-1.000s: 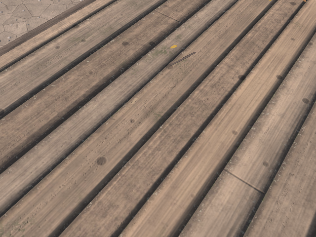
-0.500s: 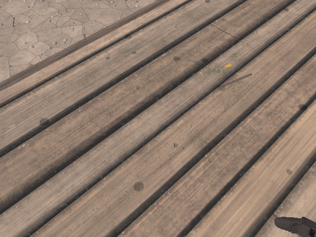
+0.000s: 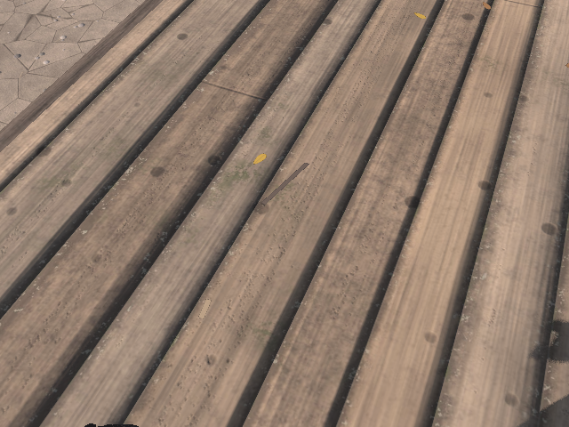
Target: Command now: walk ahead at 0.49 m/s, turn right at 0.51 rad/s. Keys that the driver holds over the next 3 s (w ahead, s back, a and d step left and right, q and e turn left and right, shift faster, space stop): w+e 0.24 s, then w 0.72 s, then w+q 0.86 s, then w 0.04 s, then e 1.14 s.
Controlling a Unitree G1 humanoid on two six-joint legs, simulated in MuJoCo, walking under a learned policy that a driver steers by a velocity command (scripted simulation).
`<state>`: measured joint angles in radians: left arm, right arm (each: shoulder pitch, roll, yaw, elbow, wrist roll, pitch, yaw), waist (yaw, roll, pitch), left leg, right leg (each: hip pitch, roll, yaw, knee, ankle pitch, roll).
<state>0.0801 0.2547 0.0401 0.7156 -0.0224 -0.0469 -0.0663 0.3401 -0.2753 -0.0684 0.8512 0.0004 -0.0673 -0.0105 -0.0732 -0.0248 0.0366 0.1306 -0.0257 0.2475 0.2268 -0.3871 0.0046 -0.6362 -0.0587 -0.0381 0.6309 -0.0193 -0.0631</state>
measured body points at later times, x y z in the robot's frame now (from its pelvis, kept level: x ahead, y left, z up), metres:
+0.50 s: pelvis +0.30 -0.01 +0.01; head +0.33 -0.02 +0.45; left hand +0.42 +0.26 -0.10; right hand +0.46 -0.29 -0.07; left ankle +0.48 +0.09 -0.71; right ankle +0.17 -0.10 -0.73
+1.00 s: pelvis +0.57 -0.06 +0.01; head +0.60 -0.07 +0.46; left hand +0.86 +0.09 -0.06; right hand +0.49 -0.33 -0.11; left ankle +0.48 +0.08 -0.73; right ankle +0.69 -0.23 -0.70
